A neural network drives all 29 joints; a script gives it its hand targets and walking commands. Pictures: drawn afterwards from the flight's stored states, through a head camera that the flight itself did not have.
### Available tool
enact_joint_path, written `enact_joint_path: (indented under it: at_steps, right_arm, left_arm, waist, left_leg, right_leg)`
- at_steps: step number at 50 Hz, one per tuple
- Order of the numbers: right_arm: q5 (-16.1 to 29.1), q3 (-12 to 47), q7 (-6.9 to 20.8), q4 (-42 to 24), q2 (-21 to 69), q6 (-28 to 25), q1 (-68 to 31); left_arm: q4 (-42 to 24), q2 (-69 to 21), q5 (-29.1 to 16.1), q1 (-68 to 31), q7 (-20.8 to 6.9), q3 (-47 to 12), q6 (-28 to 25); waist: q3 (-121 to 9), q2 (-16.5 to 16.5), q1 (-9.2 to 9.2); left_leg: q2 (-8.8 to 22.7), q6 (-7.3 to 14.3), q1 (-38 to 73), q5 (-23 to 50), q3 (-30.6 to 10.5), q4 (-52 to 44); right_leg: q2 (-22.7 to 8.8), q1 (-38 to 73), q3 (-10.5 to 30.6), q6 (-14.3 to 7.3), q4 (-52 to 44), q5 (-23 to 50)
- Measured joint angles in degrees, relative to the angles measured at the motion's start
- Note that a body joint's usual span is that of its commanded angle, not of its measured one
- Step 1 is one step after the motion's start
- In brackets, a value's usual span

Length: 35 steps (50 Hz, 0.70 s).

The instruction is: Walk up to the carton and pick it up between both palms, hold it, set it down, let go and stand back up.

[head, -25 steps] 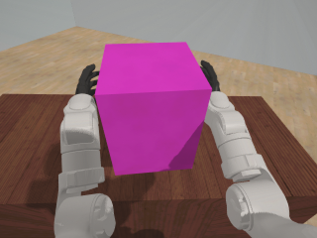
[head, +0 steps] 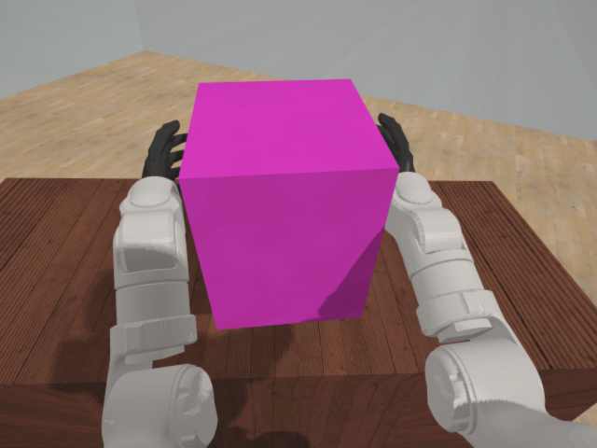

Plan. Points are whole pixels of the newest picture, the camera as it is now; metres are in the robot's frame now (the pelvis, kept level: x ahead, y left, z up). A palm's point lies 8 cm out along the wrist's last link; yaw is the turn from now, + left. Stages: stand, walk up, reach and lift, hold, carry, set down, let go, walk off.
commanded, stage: hold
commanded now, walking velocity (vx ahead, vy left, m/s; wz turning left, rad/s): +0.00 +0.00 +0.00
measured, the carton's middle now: (283, 204) +0.40 +0.02 +0.18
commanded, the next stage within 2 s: none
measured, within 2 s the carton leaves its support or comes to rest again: neither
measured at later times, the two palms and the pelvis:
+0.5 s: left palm (161, 184) +0.38 +0.17 +0.23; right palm (396, 175) +0.39 -0.12 +0.23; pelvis +0.00 +0.00 +0.00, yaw +0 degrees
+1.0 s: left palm (161, 184) +0.38 +0.17 +0.23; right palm (396, 175) +0.39 -0.12 +0.23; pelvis +0.00 +0.00 +0.00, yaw +0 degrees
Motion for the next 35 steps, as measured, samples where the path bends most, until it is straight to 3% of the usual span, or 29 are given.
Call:
enact_joint_path:
  at_steps: [35]
  right_arm:
    - [0.00,0.00,-0.07,0.00,0.00,0.02,0.00]
  left_arm:
    - [0.00,0.02,0.12,0.00,-0.21,0.00,-0.11]
  waist:
    - [0.00,0.07,0.00]
  left_leg:
    - [0.00,0.00,0.00,0.01,0.00,0.00]
  right_leg:
    - [0.00,0.00,0.00,0.00,0.02,-0.02]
